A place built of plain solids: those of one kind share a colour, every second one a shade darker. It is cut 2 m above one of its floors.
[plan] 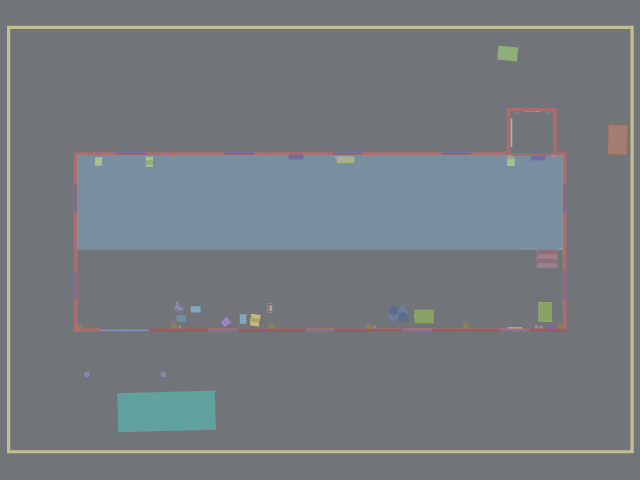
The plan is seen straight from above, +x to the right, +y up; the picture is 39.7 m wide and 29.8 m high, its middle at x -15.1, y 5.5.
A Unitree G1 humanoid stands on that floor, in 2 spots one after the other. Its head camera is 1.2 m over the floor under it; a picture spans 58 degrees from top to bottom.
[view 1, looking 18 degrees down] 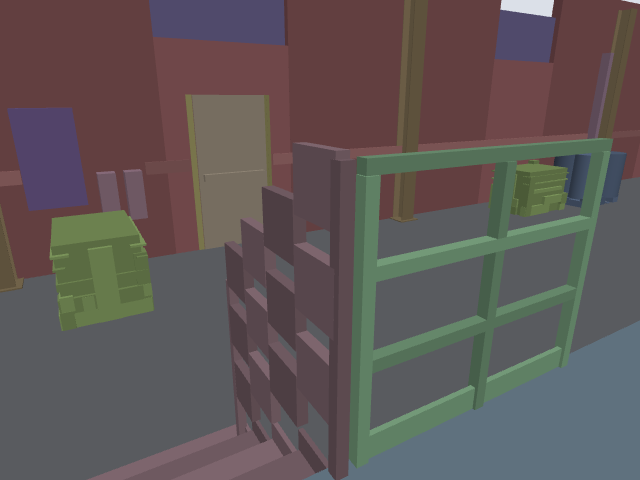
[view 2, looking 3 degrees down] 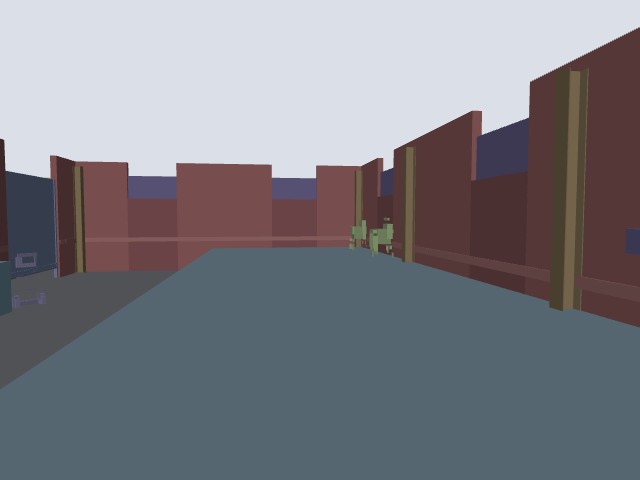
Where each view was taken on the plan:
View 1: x -1.00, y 5.90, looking -120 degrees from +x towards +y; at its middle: ground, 6.60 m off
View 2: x -13.00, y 6.70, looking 172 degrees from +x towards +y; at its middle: low_rail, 17.37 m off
